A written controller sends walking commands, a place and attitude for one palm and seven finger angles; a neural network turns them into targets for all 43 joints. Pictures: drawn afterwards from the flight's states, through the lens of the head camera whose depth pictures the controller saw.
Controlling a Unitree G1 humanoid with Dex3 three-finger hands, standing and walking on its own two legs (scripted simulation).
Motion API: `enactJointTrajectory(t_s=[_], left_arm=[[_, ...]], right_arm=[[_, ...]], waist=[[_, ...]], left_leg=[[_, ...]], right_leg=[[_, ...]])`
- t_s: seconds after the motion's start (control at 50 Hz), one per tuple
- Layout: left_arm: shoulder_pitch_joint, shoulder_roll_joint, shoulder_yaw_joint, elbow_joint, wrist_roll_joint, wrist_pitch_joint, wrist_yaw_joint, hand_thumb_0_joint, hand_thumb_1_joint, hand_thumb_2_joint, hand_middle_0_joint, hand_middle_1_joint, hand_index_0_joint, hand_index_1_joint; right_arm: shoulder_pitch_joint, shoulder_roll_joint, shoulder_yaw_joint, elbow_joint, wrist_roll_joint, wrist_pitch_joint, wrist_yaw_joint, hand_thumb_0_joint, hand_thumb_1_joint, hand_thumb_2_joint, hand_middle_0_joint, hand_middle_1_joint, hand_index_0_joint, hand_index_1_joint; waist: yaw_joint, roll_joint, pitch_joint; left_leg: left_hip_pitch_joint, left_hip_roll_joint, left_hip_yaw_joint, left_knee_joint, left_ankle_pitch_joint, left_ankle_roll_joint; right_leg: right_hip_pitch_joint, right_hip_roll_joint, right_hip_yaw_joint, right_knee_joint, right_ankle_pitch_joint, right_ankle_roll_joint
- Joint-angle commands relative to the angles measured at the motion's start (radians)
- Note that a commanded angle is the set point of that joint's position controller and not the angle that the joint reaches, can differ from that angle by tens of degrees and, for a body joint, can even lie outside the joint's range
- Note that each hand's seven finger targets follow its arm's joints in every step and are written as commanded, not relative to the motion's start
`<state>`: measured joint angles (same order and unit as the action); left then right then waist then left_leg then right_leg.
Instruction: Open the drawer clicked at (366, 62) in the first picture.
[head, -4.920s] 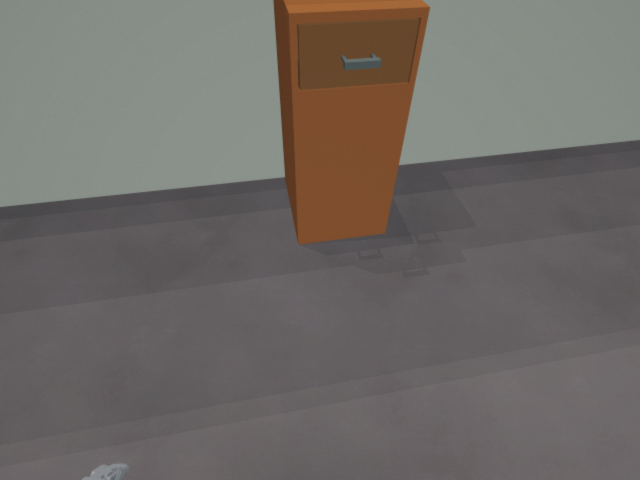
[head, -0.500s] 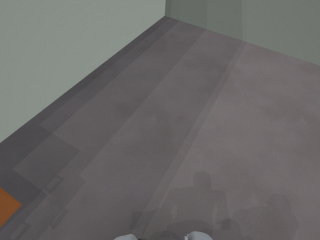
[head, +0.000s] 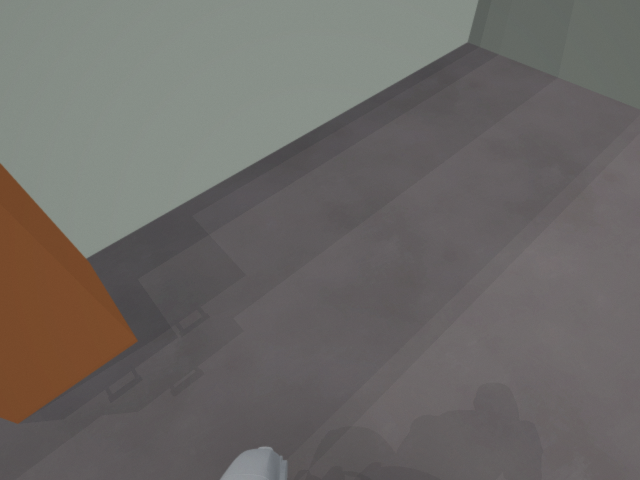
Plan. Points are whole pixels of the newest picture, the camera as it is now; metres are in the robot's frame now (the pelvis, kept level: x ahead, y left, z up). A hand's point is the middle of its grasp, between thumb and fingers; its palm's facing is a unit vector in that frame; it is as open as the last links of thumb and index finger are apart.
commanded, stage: turn to face it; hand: left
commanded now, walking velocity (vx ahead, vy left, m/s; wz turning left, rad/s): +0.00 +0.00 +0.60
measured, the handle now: out of the picture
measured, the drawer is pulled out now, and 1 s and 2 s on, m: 0.00 0.00 0.00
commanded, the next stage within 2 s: take the last steps up to it in 1.06 s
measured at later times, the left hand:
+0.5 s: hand out of the picture +0.05 +0.27 -0.16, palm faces +0.30 -0.91 -0.28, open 7.4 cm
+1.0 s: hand out of the picture -0.07 +0.19 -0.17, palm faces +0.57 -0.78 -0.25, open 7.4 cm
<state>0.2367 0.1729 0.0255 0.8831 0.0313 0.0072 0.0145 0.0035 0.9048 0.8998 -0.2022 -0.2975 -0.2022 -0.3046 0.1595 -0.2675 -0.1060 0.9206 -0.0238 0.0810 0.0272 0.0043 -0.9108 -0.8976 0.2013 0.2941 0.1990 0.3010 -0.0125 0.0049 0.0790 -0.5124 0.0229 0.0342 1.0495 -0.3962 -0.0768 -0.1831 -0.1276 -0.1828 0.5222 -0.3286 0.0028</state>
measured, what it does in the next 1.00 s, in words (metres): steps on the spot, turning left: left foot, then right foot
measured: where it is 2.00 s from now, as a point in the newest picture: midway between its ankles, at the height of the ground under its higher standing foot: outside the picture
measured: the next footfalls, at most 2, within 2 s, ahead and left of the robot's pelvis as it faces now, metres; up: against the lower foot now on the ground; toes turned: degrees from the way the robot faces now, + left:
left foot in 0.18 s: +0.03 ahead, +0.14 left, +0.00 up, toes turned +13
right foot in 0.60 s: +0.10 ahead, -0.09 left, +0.00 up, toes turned +19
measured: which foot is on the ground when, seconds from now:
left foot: up 0.00-0.16, down 0.18-0.60, up 0.62-1.00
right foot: down 0.00-0.18, up 0.20-0.58, down 0.60-1.00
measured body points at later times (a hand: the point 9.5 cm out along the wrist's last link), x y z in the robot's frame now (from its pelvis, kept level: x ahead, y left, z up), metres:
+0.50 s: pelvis +0.01 +0.02 +0.00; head +0.06 +0.04 +0.44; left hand +0.04 +0.31 -0.13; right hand +0.17 -0.20 -0.14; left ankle -0.01 +0.13 -0.74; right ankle +0.05 -0.12 -0.70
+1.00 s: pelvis +0.02 +0.00 -0.01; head +0.05 +0.02 +0.44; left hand -0.10 +0.23 -0.15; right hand +0.25 -0.16 -0.15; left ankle -0.05 +0.10 -0.71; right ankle +0.06 -0.10 -0.74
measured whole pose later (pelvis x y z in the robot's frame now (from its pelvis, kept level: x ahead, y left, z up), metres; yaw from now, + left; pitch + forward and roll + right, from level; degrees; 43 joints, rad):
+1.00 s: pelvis +0.02 +0.00 -0.01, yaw +34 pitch -1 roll +1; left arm 0.28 0.21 0.03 0.93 0.03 0.01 0.01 0.00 0.90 0.90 -0.20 -0.30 -0.20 -0.30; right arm 0.12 -0.24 -0.07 0.95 -0.01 0.07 0.02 0.01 -0.91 -0.90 0.20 0.29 0.20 0.30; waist 0.03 -0.01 0.09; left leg -0.34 0.03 0.06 0.77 -0.42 -0.05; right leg -0.21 -0.14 -0.24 0.56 -0.33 0.01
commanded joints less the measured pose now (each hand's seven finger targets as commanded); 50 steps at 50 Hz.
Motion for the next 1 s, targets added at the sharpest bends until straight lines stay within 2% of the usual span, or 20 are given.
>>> enactJointTrajectory(t_s=[0.0, 0.08, 0.12, 0.14, 0.16, 0.18, 0.22, 0.28, 0.42, 0.52, 0.54, 0.56, 0.58, 0.6, 0.62, 0.66, 0.7, 0.8, 0.9, 0.98], left_arm=[[0.078, 0.245, 0.071, -0.038, 0.0, -0.01, 0.017, 0.0, 0.9, 0.9, -0.2, -0.3, -0.2, -0.3], [0.079, 0.267, 0.084, -0.029, -0.001, -0.001, 0.014, 0.0, 0.9, 0.9, -0.2, -0.3, -0.2, -0.3], [0.054, 0.262, 0.089, -0.036, -0.015, 0.002, 0.007, 0.0, 0.9, 0.9, -0.2, -0.3, -0.2, -0.3], [0.048, 0.21, 0.084, -0.072, -0.023, 0.003, -0.001, 0.0, 0.9, 0.9, -0.2, -0.3, -0.2, -0.3], [-0.031, 0.165, 0.056, -0.12, -0.017, 0.006, -0.002, 0.0, 0.9, 0.9, -0.2, -0.3, -0.2, -0.3], [-0.077, 0.175, 0.062, -0.117, -0.013, 0.021, 0.01, 0.0, 0.9, 0.9, -0.2, -0.3, -0.2, -0.3], [-0.1, 0.175, 0.071, -0.091, -0.018, 0.023, 0.003, 0.0, 0.9, 0.9, -0.2, -0.3, -0.2, -0.3], [-0.033, 0.172, 0.073, -0.055, -0.014, 0.026, -0.008, 0.0, 0.9, 0.9, -0.2, -0.3, -0.2, -0.3], [-0.108, 0.157, 0.063, -0.101, -0.02, 0.021, 0.0, 0.0, 0.9, 0.9, -0.2, -0.3, -0.2, -0.3], [-0.024, 0.159, 0.06, -0.099, -0.029, 0.005, 0.006, 0.0, 0.9, 0.9, -0.2, -0.3, -0.2, -0.3], [0.015, 0.177, 0.064, -0.091, -0.028, -0.005, 0.009, 0.0, 0.9, 0.9, -0.2, -0.3, -0.2, -0.3], [0.051, 0.248, 0.075, -0.087, -0.016, -0.018, 0.016, 0.0, 0.9, 0.9, -0.2, -0.3, -0.2, -0.3], [0.054, 0.329, 0.091, -0.094, -0.003, -0.021, 0.022, 0.0, 0.9, 0.9, -0.2, -0.3, -0.2, -0.3], [0.045, 0.316, 0.087, -0.099, -0.013, -0.016, 0.024, 0.0, 0.9, 0.9, -0.2, -0.3, -0.2, -0.3], [-0.013, 0.28, 0.081, -0.111, -0.013, -0.012, 0.024, 0.0, 0.9, 0.9, -0.2, -0.3, -0.2, -0.3], [-0.109, 0.208, 0.059, -0.125, -0.013, -0.011, 0.022, 0.0, 0.9, 0.9, -0.2, -0.3, -0.2, -0.3], [-0.073, 0.188, 0.052, -0.114, -0.011, -0.023, 0.02, 0.0, 0.9, 0.9, -0.2, -0.3, -0.2, -0.3], [0.048, 0.22, 0.061, -0.055, -0.006, -0.02, 0.022, 0.0, 0.9, 0.9, -0.2, -0.3, -0.2, -0.3], [0.082, 0.242, 0.069, -0.016, 0.001, -0.012, 0.02, 0.0, 0.9, 0.9, -0.2, -0.3, -0.2, -0.3], [0.058, 0.248, 0.074, 0.013, -0.006, -0.004, 0.017, 0.0, 0.9, 0.9, -0.2, -0.3, -0.2, -0.3]], right_arm=[[-0.128, -0.031, 0.016, -0.108, 0.008, -0.029, 0.009, 0.0, -0.9, -0.9, 0.2, 0.3, 0.2, 0.3], [-0.108, -0.041, 0.022, -0.111, 0.012, -0.044, 0.004, 0.0, -0.9, -0.9, 0.2, 0.3, 0.2, 0.3], [0.008, -0.102, 0.006, -0.089, 0.005, -0.058, 0.0, 0.0, -0.9, -0.9, 0.2, 0.3, 0.2, 0.3], [0.09, -0.222, -0.024, -0.079, -0.002, -0.069, -0.006, 0.0, -0.9, -0.9, 0.2, 0.3, 0.2, 0.3], [0.166, -0.292, -0.038, -0.056, 0.014, -0.063, -0.01, 0.0, -0.9, -0.9, 0.2, 0.3, 0.2, 0.3], [0.185, -0.258, -0.031, -0.031, 0.017, -0.065, -0.02, 0.0, -0.9, -0.9, 0.2, 0.3, 0.2, 0.3], [0.053, -0.2, -0.015, -0.065, 0.006, -0.065, -0.035, 0.0, -0.9, -0.9, 0.2, 0.3, 0.2, 0.3], [-0.025, -0.164, 0.0, -0.091, 0.005, -0.074, -0.033, 0.0, -0.9, -0.9, 0.2, 0.3, 0.2, 0.3], [0.036, -0.175, -0.014, -0.069, 0.001, -0.066, -0.031, 0.0, -0.9, -0.9, 0.2, 0.3, 0.2, 0.3], [-0.013, -0.176, -0.021, -0.087, 0.003, -0.057, -0.03, 0.0, -0.9, -0.9, 0.2, 0.3, 0.2, 0.3], [-0.019, -0.161, -0.02, -0.09, 0.009, -0.057, -0.028, 0.0, -0.9, -0.9, 0.2, 0.3, 0.2, 0.3], [0.002, -0.113, -0.014, -0.097, 0.019, -0.058, -0.02, 0.0, -0.9, -0.9, 0.2, 0.3, 0.2, 0.3], [0.015, -0.049, -0.003, -0.127, 0.017, -0.06, -0.017, 0.0, -0.9, -0.9, 0.2, 0.3, 0.2, 0.3], [0.009, -0.101, -0.016, -0.116, 0.004, -0.047, -0.021, 0.0, -0.9, -0.9, 0.2, 0.3, 0.2, 0.3], [-0.001, -0.094, -0.019, -0.102, 0.004, -0.037, -0.017, 0.0, -0.9, -0.9, 0.2, 0.3, 0.2, 0.3], [0.037, -0.078, -0.014, -0.062, 0.002, -0.03, -0.002, 0.0, -0.9, -0.9, 0.2, 0.3, 0.2, 0.3], [0.043, -0.059, -0.004, -0.051, 0.002, -0.028, 0.002, 0.0, -0.9, -0.9, 0.2, 0.3, 0.2, 0.3], [-0.042, -0.04, 0.016, -0.059, 0.007, -0.026, -0.002, 0.0, -0.9, -0.9, 0.2, 0.3, 0.2, 0.3], [-0.087, -0.023, 0.034, -0.061, 0.015, -0.035, -0.004, 0.0, -0.9, -0.9, 0.2, 0.3, 0.2, 0.3], [-0.01, -0.032, 0.039, -0.037, 0.014, -0.053, -0.012, 0.0, -0.9, -0.9, 0.2, 0.3, 0.2, 0.3]], waist=[[0.062, -0.214, -0.074], [0.063, -0.233, -0.12], [-0.009, -0.136, -0.187], [-0.055, 0.155, -0.257], [-0.086, 0.29, -0.245], [-0.095, 0.225, -0.248], [-0.049, 0.199, -0.126], [0.002, 0.138, -0.123], [-0.029, 0.131, -0.136], [0.019, 0.155, -0.162], [0.043, 0.11, -0.174], [0.057, -0.061, -0.191], [0.057, -0.325, -0.17], [0.059, -0.285, -0.162], [0.032, -0.229, -0.106], [-0.021, -0.143, -0.046], [-0.01, -0.181, -0.057], [0.044, -0.171, -0.095], [0.064, -0.221, -0.093], [0.017, -0.193, -0.126]], left_leg=[[-0.012, 0.006, 0.055, -0.162, -0.025, 0.006], [0.126, -0.011, 0.109, -0.395, 0.006, 0.033], [0.38, 0.008, 0.077, -0.63, 0.252, 0.065], [0.62, 0.247, -0.237, -0.654, 0.61, 0.178], [0.646, 0.405, -0.384, -0.64, 0.974, 0.287], [0.589, 0.383, -0.354, -0.632, 0.884, 0.296], [0.422, 0.283, -0.286, -0.669, 0.67, 0.263], [0.359, 0.197, -0.212, -0.694, 0.584, 0.221], [0.403, 0.197, -0.321, -0.669, 0.583, 0.253], [0.297, 0.148, -0.374, -0.577, 0.621, 0.216], [0.237, 0.111, -0.359, -0.522, 0.543, 0.178], [0.075, 0.03, -0.283, -0.384, 0.312, 0.111], [-0.101, -0.117, -0.087, -0.146, -0.175, 0.033], [-0.068, -0.058, -0.141, 0.033, -0.213, 0.044], [-0.065, -0.04, -0.14, 0.141, -0.155, 0.043], [-0.067, -0.003, -0.104, 0.21, -0.013, 0.025], [-0.067, 0.0, -0.068, 0.183, 0.028, 0.007], [-0.033, 0.007, -0.009, -0.007, -0.027, -0.006], [0.086, 0.001, 0.042, -0.222, -0.05, 0.02], [0.281, -0.009, 0.078, -0.53, 0.111, 0.046]], right_leg=[[0.144, -0.23, 0.097, -0.107, 0.619, -0.103], [0.162, -0.244, 0.053, -0.016, 0.674, -0.081], [0.035, -0.217, -0.008, 0.191, 0.591, -0.013], [-0.247, -0.095, -0.046, 0.43, 0.173, 0.067], [-0.415, -0.019, 0.031, 0.599, -0.338, 0.097], [-0.425, -0.026, 0.131, 0.649, -0.323, 0.088], [-0.423, -0.029, 0.165, 0.671, -0.178, 0.092], [-0.348, -0.004, 0.156, 0.616, -0.065, 0.098], [-0.313, 0.052, 0.166, 0.386, -0.106, 0.101], [-0.079, 0.109, 0.147, 0.069, 0.005, 0.081], [0.034, 0.092, 0.151, -0.082, 0.118, 0.077], [0.196, -0.067, 0.297, -0.201, 0.18, 0.037], [0.235, -0.346, 0.547, -0.235, 0.337, -0.091], [0.102, -0.376, 0.524, -0.24, 0.302, -0.144], [0.019, -0.323, 0.485, -0.249, 0.222, -0.147], [-0.023, -0.219, 0.289, -0.213, 0.267, -0.111], [0.029, -0.184, 0.195, -0.185, 0.426, -0.097], [0.148, -0.211, 0.139, -0.138, 0.625, -0.122], [0.109, -0.228, 0.124, -0.117, 0.632, -0.129], [0.061, -0.206, 0.07, -0.009, 0.557, -0.07]])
